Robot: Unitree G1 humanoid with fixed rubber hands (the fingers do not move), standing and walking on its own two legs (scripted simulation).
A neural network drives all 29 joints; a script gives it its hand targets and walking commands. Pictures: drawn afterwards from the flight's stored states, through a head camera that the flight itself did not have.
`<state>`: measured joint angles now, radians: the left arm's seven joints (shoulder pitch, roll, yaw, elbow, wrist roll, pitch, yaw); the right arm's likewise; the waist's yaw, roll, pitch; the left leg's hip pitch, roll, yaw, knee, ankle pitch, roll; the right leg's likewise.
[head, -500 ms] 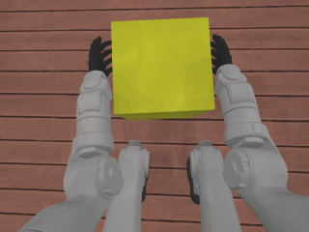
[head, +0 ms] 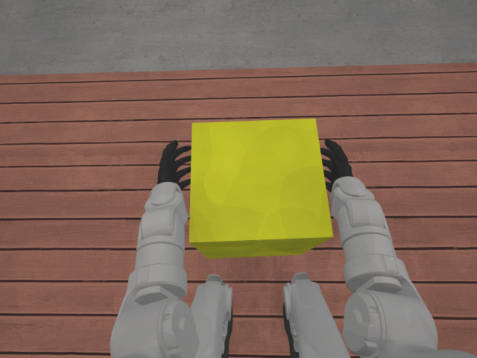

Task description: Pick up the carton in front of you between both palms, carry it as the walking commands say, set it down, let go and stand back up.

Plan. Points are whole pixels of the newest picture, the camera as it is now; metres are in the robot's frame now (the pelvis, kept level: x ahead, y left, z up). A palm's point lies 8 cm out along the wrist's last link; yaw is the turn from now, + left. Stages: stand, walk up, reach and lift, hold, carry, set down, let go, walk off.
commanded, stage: reach and lift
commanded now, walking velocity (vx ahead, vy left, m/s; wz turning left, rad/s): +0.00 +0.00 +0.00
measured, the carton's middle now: (254, 198) +0.39 +0.00 -0.11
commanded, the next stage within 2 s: hold in 1.66 s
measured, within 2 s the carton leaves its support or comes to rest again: neither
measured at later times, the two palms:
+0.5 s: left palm (135, 171) +0.36 +0.15 +0.12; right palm (383, 170) +0.35 -0.15 +0.10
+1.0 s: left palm (112, 160) +0.34 +0.15 +0.17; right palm (412, 168) +0.33 -0.15 +0.16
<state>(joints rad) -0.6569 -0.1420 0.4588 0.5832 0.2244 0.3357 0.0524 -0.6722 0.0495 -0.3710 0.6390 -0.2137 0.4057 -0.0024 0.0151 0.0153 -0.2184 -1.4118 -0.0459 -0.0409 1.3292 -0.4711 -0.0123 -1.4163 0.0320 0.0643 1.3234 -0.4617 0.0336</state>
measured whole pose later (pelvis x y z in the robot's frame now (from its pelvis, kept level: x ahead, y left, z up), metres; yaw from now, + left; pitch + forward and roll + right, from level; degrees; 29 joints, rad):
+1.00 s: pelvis +0.03 +0.00 +0.15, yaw -1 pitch -5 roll +0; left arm -0.37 -0.18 0.35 0.42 0.33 0.57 -0.02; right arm -0.35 0.15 -0.31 0.43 -0.30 0.63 0.03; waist 0.00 0.02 0.04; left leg -0.17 -0.02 -0.05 0.47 -0.22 0.00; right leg -0.18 0.01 0.08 0.46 -0.20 0.02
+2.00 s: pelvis +0.04 +0.00 +0.15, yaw +0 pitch -8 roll +0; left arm -0.26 -0.15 0.23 0.22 0.27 0.73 -0.02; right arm -0.25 0.15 -0.19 0.22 -0.27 0.79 0.01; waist 0.00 0.01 0.04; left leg -0.04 -0.02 -0.07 0.36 -0.18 0.00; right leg -0.04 0.01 0.06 0.35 -0.17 0.01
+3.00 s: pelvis +0.37 +0.06 +0.15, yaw -1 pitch +5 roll -1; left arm -0.09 -0.13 0.08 -0.40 0.04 1.21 0.14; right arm -0.05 0.13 -0.08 -0.42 -0.06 1.25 -0.12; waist -0.03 0.03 -0.12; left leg -0.29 0.03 0.23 0.42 -0.24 0.08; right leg -0.53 -0.08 -0.10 1.07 -0.36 -0.01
